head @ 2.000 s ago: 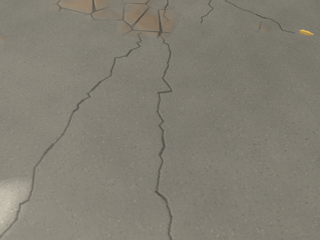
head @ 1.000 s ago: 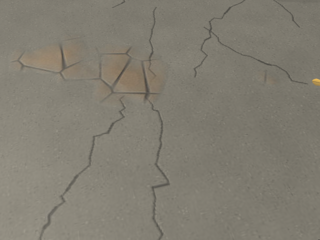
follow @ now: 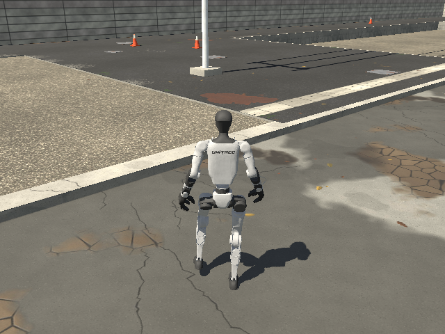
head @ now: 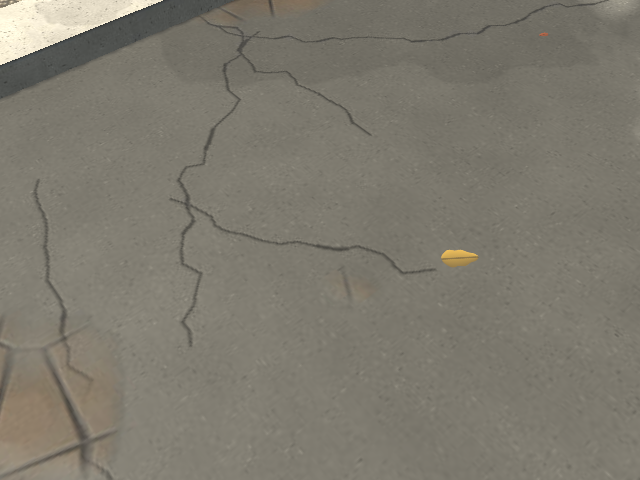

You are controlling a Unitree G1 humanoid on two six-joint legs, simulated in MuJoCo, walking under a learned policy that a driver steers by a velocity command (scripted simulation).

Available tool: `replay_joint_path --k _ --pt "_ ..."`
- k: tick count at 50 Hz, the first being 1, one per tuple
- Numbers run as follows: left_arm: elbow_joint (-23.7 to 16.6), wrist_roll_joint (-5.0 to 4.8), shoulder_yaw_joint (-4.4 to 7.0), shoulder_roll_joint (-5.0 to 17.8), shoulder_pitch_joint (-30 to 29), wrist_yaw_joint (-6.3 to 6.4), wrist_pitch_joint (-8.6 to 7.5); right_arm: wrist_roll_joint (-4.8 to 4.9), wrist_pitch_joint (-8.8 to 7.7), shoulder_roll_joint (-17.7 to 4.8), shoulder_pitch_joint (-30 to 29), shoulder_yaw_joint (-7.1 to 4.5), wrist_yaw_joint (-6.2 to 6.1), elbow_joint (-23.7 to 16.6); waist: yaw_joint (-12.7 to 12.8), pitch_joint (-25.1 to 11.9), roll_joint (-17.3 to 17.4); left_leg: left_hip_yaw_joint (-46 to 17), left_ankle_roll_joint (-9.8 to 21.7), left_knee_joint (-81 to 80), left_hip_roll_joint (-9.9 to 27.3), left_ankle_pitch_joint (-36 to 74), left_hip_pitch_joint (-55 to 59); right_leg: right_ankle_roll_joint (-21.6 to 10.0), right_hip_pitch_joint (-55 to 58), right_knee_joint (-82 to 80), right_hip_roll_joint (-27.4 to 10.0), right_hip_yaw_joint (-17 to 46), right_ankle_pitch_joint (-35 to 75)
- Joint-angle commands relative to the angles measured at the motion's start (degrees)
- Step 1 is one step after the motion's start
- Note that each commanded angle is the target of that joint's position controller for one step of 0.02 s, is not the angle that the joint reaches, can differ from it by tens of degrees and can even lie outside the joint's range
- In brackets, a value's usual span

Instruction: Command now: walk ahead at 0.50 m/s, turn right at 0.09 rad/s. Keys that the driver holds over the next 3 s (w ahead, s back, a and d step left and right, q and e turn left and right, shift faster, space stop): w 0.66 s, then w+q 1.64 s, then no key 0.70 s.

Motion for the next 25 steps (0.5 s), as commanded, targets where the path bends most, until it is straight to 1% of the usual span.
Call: replay_joint_path --k 1,2,4,6,7,9,10,11,12,13,14,15,16,17,18,19,20,21,23,25 --pt "-3.1 -0.25 2.29 9.2 -2.2 0.82 -0.99 0.07 -0.78 -1.9 -3.3 -0.04 0.54 -3.4 -0.4 0.9 -5.2 0.5 -0.2 -10.7 -0.9 10.9 2.9 -8.5 -3.1 -7.8 -13.7 6.4 13.1" --pt "-2.4 -0.44 2.42 9.8 -1.1 0.91 -0.92 0.27 -0.96 -1.7 -5.2 0.15 0.83 -3.8 0.5 1.4 -5.3 1.2 -0.1 -13.6 -1.7 12.9 3.9 -8.2 -2.8 -7.9 -13.8 6.0 11.4" --pt "-0.8 -0.8 2.63 10.5 1.2 0.91 -0.71 0.64 -1.18 -2.0 -8.2 0.21 1.37 -4.8 1.6 2.3 -5.5 1.1 0.5 -17.2 -2.6 13.9 4.3 -8.0 -0.4 -7.3 -15.3 6.6 9.4" --pt "0.6 -1.05 2.82 10.7 2.4 1.03 -0.27 0.72 -1.36 -2.8 -10.0 0.04 1.95 -5.8 1.8 2.9 -5.7 0.5 1.9 -20.0 -3.1 11.4 2.9 -7.4 4.0 -5.4 -17.2 7.4 10.3" --pt "1.1 -1.17 2.97 11.0 2.6 1.17 -0.02 0.65 -1.47 -3.2 -10.1 -0.09 2.22 -6.1 1.4 2.9 -5.9 0.3 2.7 -21.2 -3.3 9.3 2.8 -6.9 6.1 -4.2 -18.2 7.9 11.7" --pt "1.9 -1.2 3.21 11.5 2.3 1.47 0.57 0.53 -1.65 -4.3 -8.1 -0.5 2.49 -5.8 -0.2 1.6 -6.8 1.2 4.3 -22.4 -4.4 4.7 6.0 -5.7 9.1 -0.9 -19.1 8.1 17.9" --pt "1.9 -1.14 3.25 11.8 1.3 1.61 0.89 0.44 -1.73 -5.3 -4.5 -1.09 2.38 -4.9 -2.4 -0.6 -7.3 2.9 5.4 -23.4 -6.0 3.2 11.5 -4.7 9.6 3.6 -18.1 7.2 26.5" --pt "1.9 -0.86 2.8 10.9 1.0 1.74 1.26 0.27 -1.71 -7.4 3.2 -2.34 1.96 -2.5 -6.2 -5.6 -6.4 4.5 7.1 -23.9 -7.7 3.7 22.3 -3.2 7.8 13.1 -15.1 4.9 33.2" --pt "0.9 0.17 1.57 8.3 2.0 2.01 1.39 -0.24 -1.61 -11.2 12.8 -3.46 1.46 -0.7 -9.5 -14.2 -1.9 -3.7 10.3 -21.4 0.0 6.6 39.0 -1.1 -1.5 29.1 -11.8 2.2 22.7" --pt "-0.2 -0.09 -0.25 2.0 9.5 1.49 0.25 -0.55 -1.28 -16.1 16.8 -4.63 1.53 0.6 -6.3 -21.3 13.9 -31.8 20.2 -27.2 13.0 -6.7 59.0 3.5 -25.4 50.7 -1.1 1.1 -10.5" --pt "0.7 -0.76 0.41 6.3 6.7 1.25 -0.86 0.67 -1.28 -10.5 17.2 -3.15 1.75 0.4 -8.7 -22.3 11.3 -40.7 20.2 -33.8 13.4 -16.2 60.3 3.2 -32.7 57.6 -1.8 8.8 -23.0" --pt "-0.8 -2.16 1.36 9.6 1.3 0.93 -1.5 0.67 -1.32 -8.3 13.2 -2.35 1.55 -0.1 -8.5 -13.5 7.5 -32.4 17.4 -34.7 12.0 -17.3 53.8 2.5 -37.2 59.4 -5.0 8.3 -19.1" --pt "-1.7 -2.07 1.15 9.3 -2.4 1.1 -1.8 0.21 -1.19 -7.2 9.4 -2.01 1.34 -0.9 -7.3 -8.7 2.8 -25.8 15.8 -35.5 9.8 -13.1 46.0 2.2 -36.4 57.1 -8.0 6.3 -14.0" --pt "-2.1 -1.14 1.3 8.9 -4.5 1.28 -1.79 -0.26 -1.14 -5.8 6.6 -1.58 1.36 -1.1 -5.8 -4.7 1.1 -21.0 15.4 -37.0 7.9 -7.3 38.8 2.4 -34.8 53.3 -9.8 5.5 -10.5" --pt "-1.8 -0.77 1.54 8.4 -3.6 1.32 -1.32 -0.9 -1.39 -4.4 5.1 -1.06 1.35 -1.4 -3.9 -3.9 2.3 -17.8 14.9 -38.5 6.3 -2.8 34.4 2.5 -31.2 50.9 -11.4 5.9 -7.9" --pt "-1.4 -0.73 1.44 7.5 -2.3 1.31 -0.75 -0.93 -1.57 -4.1 4.5 -0.99 1.42 -1.3 -2.9 -3.8 3.2 -15.9 15.1 -39.9 5.5 -0.5 31.9 2.9 -28.7 49.4 -11.8 5.8 -6.7" --pt "-1.0 -0.65 1.25 6.4 -1.3 1.36 -0.22 -0.62 -1.86 -4.3 4.6 -1.07 1.4 -1.0 -2.3 -3.8 3.1 -14.0 15.7 -41.1 5.2 1.7 30.4 3.3 -27.6 47.9 -12.0 5.3 -6.2" --pt "-1.0 -0.5 1.11 5.8 -1.6 1.45 0.19 -0.36 -2.09 -4.9 4.8 -1.21 1.3 -0.5 -2.0 -3.0 2.7 -12.1 16.1 -42.3 5.1 3.5 29.2 3.9 -27.9 46.1 -12.3 4.9 -5.2" --pt "-2.1 -0.16 0.85 5.2 -5.2 1.63 0.47 -0.26 -2.13 -6.3 5.7 -1.63 0.79 0.4 -2.4 -1.2 1.5 -9.5 16.5 -44.1 5.0 6.1 28.9 5.1 -30.7 40.5 -12.8 4.6 -0.4" --pt "-2.7 -0.09 0.59 4.5 -8.5 1.45 0.23 -0.09 -1.81 -6.9 6.8 -1.77 0.33 1.1 -3.4 -0.4 0.9 -6.4 15.4 -44.8 3.8 7.3 29.9 5.6 -31.4 33.4 -12.6 4.1 6.3"
Next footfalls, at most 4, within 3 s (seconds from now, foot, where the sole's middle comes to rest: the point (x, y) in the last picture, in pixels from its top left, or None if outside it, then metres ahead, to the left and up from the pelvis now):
0.24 left None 0.32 0.16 -0.78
0.76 right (396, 424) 0.61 -0.09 -0.78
1.30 left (271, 325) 0.85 0.21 -0.78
1.80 right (300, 218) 1.20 0.16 -0.78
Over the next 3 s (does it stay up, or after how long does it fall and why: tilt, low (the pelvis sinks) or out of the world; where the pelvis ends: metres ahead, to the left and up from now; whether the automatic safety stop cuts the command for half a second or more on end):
stays up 1.31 0.52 -0.01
